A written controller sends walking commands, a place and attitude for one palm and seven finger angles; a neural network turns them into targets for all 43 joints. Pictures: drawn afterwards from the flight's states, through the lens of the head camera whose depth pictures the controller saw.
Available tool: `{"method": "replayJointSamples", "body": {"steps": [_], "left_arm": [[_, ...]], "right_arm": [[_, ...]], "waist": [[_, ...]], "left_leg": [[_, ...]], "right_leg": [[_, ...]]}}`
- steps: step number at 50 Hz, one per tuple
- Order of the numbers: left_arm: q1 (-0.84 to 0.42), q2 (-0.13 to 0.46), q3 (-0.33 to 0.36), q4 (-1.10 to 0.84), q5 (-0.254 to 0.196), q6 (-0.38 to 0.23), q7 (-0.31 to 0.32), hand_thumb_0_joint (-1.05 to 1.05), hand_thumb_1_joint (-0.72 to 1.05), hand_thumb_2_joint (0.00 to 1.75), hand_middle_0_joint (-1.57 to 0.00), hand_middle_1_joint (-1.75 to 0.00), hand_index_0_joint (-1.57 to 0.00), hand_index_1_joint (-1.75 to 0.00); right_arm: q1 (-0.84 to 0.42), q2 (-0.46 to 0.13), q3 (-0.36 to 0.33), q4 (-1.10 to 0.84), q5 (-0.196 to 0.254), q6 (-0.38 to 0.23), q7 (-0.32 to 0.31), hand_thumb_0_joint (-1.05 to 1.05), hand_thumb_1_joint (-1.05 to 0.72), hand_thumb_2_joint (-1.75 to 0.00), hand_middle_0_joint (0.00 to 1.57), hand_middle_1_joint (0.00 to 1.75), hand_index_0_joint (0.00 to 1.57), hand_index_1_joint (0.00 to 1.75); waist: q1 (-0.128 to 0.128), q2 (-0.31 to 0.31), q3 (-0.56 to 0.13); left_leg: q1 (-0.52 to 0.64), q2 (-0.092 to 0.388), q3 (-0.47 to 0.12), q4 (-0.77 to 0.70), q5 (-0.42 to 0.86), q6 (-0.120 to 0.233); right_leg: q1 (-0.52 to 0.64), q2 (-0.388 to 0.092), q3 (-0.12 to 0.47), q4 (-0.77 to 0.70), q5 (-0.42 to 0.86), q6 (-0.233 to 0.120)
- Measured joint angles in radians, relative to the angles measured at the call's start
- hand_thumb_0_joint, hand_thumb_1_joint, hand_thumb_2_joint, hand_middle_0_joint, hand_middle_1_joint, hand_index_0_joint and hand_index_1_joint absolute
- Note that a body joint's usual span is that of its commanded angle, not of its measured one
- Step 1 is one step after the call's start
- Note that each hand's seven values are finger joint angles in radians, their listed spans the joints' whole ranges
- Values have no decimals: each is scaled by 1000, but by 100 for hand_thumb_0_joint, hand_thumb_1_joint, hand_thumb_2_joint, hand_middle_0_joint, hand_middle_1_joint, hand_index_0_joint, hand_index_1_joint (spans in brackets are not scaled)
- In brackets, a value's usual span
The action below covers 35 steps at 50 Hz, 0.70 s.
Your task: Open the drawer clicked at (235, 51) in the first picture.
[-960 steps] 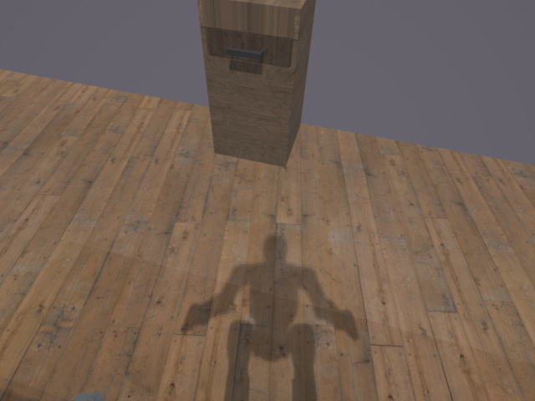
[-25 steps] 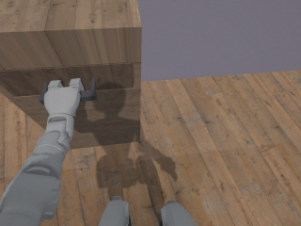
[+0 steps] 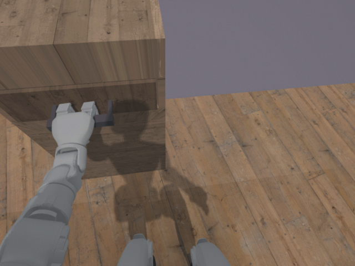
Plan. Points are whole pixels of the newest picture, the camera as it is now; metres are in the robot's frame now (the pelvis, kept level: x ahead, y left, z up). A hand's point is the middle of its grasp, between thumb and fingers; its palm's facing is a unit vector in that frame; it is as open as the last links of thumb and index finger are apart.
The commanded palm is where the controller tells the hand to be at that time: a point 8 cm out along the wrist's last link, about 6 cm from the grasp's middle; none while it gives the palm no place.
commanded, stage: pull the drawer open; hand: left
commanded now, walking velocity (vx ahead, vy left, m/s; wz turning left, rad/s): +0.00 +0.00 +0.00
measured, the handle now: (82, 114) +0.49 +0.23 -0.03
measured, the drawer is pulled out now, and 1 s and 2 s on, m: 0.01 0.12 0.25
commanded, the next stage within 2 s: none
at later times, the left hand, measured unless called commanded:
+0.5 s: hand (82, 159) +0.37 +0.22 -0.05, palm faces -0.04 -0.07 -1.00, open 5.6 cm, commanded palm +0.33 +0.21 +0.01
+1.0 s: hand (80, 182) +0.32 +0.21 -0.05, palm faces -0.03 -0.08 -1.00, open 5.6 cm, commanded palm +0.28 +0.21 +0.01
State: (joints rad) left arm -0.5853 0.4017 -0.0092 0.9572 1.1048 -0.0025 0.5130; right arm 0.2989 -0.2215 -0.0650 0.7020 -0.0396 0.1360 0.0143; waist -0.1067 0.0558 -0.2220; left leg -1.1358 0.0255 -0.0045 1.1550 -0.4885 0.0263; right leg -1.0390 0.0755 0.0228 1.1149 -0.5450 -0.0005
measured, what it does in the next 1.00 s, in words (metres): stands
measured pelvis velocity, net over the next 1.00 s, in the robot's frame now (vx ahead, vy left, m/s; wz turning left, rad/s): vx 0.02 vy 0.00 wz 0.00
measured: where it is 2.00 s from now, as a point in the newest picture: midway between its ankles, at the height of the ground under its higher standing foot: outside the picture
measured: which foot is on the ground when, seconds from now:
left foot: down 0.00-1.00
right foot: down 0.00-1.00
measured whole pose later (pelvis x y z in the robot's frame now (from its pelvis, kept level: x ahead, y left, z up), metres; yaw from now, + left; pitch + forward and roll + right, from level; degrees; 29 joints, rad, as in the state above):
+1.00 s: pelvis +0.02 +0.00 +0.02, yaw +0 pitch +22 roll -2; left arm 0.01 0.28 -0.11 0.44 1.12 0.09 0.57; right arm 0.20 -0.21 -0.05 0.60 -0.04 0.15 0.03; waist -0.05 0.04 -0.23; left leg -0.95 0.02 0.01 1.09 -0.52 0.03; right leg -0.86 0.06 0.03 1.05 -0.57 0.00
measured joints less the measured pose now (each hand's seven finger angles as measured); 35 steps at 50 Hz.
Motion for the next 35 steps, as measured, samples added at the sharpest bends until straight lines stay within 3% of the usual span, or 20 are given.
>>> {"method": "replayJointSamples", "body": {"steps": [12,35], "left_arm": [[219,-69,-35,-189,7,29,45,2,73,76,-30,-135,-41,-135],[443,-117,-92,-396,22,82,49,3,72,77,-29,-135,-42,-135]], "right_arm": [[-38,8,-3,-17,-3,15,12,1,-91,-90,20,30,20,30],[-105,8,13,-88,-3,15,12,1,-91,-90,20,30,20,30]], "waist": [[32,-8,-6],[60,-17,-12]], "left_leg": [[96,-5,11,-51,-13,5],[164,-10,7,-66,-27,4]], "right_leg": [[96,-7,12,-56,-7,3],[167,-15,1,-75,-21,0]]}}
